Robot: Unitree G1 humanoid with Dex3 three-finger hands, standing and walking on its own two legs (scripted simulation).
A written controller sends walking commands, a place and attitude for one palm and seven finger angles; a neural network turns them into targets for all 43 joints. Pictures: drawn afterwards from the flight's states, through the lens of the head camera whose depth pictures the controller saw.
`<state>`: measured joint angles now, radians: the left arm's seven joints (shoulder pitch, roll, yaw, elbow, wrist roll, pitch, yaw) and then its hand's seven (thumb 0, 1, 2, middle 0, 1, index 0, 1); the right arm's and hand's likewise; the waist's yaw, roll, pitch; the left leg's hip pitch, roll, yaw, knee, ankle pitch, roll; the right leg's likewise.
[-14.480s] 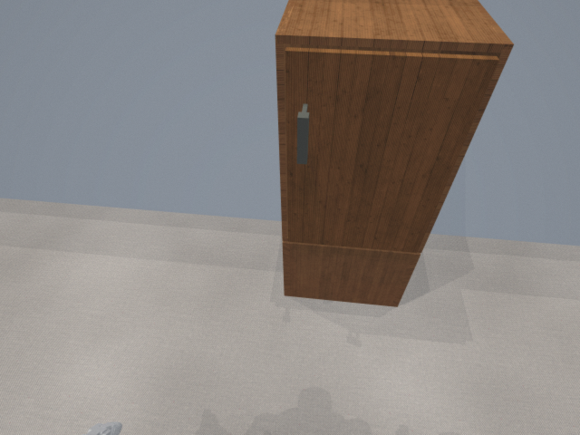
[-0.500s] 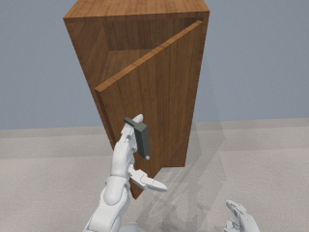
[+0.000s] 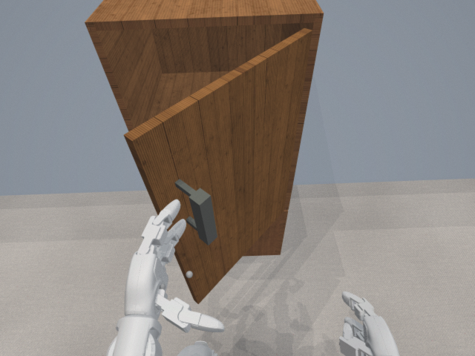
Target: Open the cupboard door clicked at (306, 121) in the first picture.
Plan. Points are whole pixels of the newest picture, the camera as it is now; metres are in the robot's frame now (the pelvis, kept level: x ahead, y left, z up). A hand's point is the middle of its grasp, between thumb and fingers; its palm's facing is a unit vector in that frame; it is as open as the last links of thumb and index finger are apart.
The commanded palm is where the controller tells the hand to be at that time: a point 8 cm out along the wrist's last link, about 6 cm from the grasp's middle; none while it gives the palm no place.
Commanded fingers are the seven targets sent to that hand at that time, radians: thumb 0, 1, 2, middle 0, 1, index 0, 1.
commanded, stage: slide the hand sideways off the handle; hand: left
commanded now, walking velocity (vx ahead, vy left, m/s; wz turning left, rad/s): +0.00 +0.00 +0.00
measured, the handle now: (195, 211) +0.33 +0.09 +0.08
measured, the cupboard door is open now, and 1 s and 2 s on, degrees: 47 47 47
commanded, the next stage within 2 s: draw the hand back to the body in 0.40 s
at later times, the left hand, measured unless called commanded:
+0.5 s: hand (149, 310) +0.18 +0.13 +0.08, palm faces +0.05 -1.00 -0.01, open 16.3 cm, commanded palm +0.16 +0.18 +0.08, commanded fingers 0.00 -0.50 0.30 -0.15 -0.30 -0.15 -0.30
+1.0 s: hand (92, 290) +0.18 +0.19 +0.13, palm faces +0.08 -0.99 -0.06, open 16.2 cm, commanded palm +0.15 +0.25 +0.14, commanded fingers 0.00 -0.29 0.39 -0.16 -0.30 -0.16 -0.30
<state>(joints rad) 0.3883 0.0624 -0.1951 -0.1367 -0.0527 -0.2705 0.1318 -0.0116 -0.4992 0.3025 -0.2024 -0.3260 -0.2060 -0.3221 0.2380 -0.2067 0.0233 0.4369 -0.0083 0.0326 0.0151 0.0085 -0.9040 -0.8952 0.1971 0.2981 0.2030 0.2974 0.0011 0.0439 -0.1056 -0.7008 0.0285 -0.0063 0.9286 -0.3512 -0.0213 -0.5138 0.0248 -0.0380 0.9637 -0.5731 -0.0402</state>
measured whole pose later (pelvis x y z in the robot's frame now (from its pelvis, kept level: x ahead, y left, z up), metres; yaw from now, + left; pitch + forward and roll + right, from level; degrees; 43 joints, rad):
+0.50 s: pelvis +0.00 +0.00 -0.01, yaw +2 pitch +8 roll -1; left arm 0.61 0.13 -0.04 -0.25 -0.19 -0.35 -0.09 -0.01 -0.50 0.30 -0.15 -0.30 -0.16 -0.30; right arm 0.27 -0.24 0.00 0.43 0.02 -0.04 -0.03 0.01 -0.90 -0.90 0.20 0.30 0.20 0.30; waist 0.01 0.06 -0.13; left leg -0.76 0.02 -0.04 0.98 -0.37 -0.03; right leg -0.55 0.02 -0.08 1.00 -0.60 -0.04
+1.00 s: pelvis +0.00 +0.02 +0.01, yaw +1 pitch +5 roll -2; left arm 0.55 0.23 0.10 -0.38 -0.26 -0.16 -0.11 -0.01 -0.48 0.31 -0.15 -0.30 -0.15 -0.30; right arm 0.28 -0.23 0.04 0.46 0.05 -0.11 -0.07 0.01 -0.90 -0.90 0.20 0.30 0.20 0.30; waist 0.02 0.06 -0.12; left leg -0.65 0.02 -0.04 0.90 -0.34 0.00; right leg -0.42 0.03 -0.07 0.87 -0.53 -0.02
